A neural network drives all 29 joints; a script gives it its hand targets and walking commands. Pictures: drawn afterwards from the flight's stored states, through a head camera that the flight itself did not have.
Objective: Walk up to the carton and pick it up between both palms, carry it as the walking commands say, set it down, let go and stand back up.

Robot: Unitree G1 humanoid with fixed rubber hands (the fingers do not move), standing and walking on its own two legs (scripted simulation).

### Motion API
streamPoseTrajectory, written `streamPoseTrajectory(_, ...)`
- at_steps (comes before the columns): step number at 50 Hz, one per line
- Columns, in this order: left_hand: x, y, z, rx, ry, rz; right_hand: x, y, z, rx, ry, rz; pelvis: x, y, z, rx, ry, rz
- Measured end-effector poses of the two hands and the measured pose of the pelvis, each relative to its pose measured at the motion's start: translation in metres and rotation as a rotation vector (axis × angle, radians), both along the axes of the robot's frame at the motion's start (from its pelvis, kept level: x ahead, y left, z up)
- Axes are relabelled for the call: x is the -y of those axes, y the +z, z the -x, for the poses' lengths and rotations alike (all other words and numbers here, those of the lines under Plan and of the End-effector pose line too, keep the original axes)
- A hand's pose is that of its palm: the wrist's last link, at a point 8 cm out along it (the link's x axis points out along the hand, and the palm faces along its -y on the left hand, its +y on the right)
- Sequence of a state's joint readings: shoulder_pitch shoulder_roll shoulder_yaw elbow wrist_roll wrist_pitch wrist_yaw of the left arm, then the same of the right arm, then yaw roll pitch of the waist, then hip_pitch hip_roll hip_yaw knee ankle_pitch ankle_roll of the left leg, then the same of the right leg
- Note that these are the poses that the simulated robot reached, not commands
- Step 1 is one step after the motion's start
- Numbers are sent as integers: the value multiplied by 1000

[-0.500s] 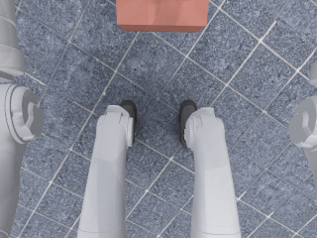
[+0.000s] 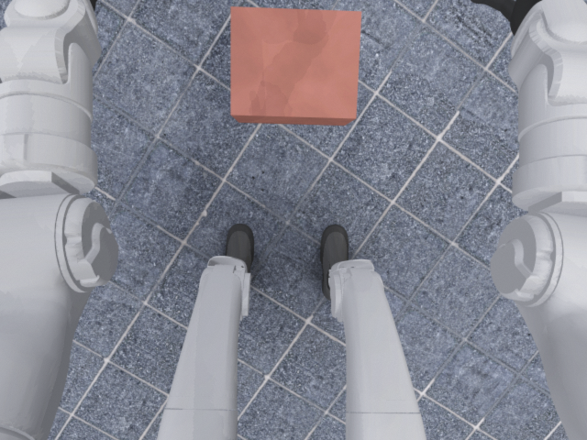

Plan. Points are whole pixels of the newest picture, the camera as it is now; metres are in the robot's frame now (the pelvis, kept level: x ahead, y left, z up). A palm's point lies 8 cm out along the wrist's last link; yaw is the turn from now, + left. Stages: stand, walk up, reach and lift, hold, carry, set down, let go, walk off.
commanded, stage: let go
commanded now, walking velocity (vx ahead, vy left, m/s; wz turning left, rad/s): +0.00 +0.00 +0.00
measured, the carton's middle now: (294, 72) +0.60 +0.00 -0.60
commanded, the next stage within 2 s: stand in 1.28 s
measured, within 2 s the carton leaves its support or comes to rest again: neither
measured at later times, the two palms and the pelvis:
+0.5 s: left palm out of the picture +0.35 +0.25 +0.00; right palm out of the picture +0.35 -0.22 +0.00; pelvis +0.05 +0.01 +0.07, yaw +0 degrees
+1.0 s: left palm out of the picture +0.26 +0.24 +0.03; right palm out of the picture +0.24 -0.22 +0.03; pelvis +0.09 +0.01 +0.10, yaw -1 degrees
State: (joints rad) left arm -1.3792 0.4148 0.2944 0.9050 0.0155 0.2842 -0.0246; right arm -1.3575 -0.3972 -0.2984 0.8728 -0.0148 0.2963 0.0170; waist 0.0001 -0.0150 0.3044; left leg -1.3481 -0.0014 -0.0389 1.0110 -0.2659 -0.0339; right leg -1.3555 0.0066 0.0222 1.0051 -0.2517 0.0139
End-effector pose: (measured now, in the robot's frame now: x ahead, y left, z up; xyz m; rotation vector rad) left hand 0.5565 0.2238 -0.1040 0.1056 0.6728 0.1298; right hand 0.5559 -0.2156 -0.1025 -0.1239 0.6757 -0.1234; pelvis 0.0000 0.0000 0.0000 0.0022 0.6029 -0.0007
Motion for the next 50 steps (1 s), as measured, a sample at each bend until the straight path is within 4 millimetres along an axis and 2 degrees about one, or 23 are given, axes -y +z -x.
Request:
streamPoseTrajectory(4, -5, -8, 32, -69, -31, -64, 12, -13, 37, -72, 7, 43, 1, 17, -14, 21, 6, -1)
streamPoseTrajectory(6, -10, -8, 47, -90, -38, -81, 18, -13, 54, -86, 7, 49, 1, 25, -20, 43, 6, -2)
streamPoseTrajectory(11, -16, 8, 78, -52, -100, -119, 19, 7, 90, -58, 76, 82, -1, 43, -26, 172, 3, -5)
streamPoseTrajectory(16, -17, 24, 127, -90, -127, -102, 15, 22, 142, -120, 105, 77, -6, 54, -30, 271, 6, 3)
streamPoseTrajectory(21, -22, 62, 178, -84, -96, -86, 9, 60, 184, -109, 95, 68, -9, 62, -37, 292, 4, 7)
streamPoseTrajectory(25, -22, 102, 209, -48, -55, -47, 2, 103, 203, -56, 69, 43, -11, 71, -50, 317, 3, 3)
streamPoseTrajectory(27, -22, 116, 221, -39, -44, -42, 0, 119, 211, -42, 59, 31, -12, 76, -55, 360, 1, 1)
streamPoseTrajectory(32, -23, 129, 248, -72, -62, -39, -3, 134, 238, -48, 43, 8, -15, 86, -60, 491, -3, 5)
streamPoseTrajectory(37, -18, 138, 266, -83, -109, -53, -1, 129, 278, -99, 42, 10, -19, 93, -65, 595, -9, 9)
streamPoseTrajectory(42, -16, 136, 288, -127, -114, -50, -1, 123, 316, -150, 44, -2, -21, 98, -73, 663, -20, 9)
streamPoseTrajectory(46, -17, 136, 299, -145, -114, -58, 2, 129, 323, -143, 54, 7, -18, 100, -80, 689, -20, 5)
streamPoseTrajectory(50, -20, 136, 301, -152, -105, -60, 7, 135, 314, -144, 68, 20, -12, 101, -88, 704, -14, 2)
